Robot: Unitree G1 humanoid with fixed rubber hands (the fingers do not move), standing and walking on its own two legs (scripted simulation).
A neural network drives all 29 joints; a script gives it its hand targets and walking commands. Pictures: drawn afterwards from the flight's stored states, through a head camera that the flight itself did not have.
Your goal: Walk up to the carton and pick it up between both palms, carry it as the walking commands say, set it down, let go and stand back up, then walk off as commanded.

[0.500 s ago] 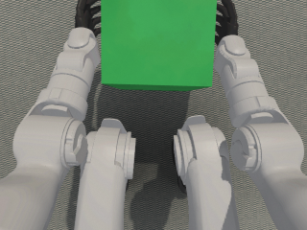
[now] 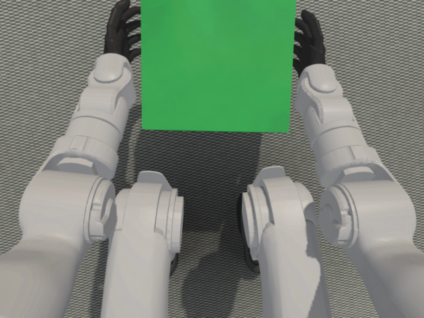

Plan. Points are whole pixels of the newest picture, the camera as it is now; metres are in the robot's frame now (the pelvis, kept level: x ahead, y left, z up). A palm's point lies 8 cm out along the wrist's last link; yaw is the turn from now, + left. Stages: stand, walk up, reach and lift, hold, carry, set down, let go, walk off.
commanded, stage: set down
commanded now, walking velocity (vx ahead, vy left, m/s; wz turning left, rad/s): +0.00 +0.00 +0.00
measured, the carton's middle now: (214, 77) +0.49 -0.01 -0.22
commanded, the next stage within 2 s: let go in 1.76 s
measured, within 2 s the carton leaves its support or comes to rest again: neither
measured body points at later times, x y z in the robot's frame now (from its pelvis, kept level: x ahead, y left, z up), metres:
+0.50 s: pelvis -0.02 +0.00 +0.01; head +0.35 +0.00 +0.26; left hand +0.52 +0.17 -0.17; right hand +0.51 -0.20 -0.16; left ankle +0.10 +0.11 -0.31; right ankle +0.10 -0.11 -0.31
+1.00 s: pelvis -0.02 +0.00 +0.10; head +0.34 +0.00 +0.35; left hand +0.53 +0.16 -0.05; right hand +0.51 -0.22 -0.04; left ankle +0.10 +0.11 -0.31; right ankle +0.10 -0.11 -0.31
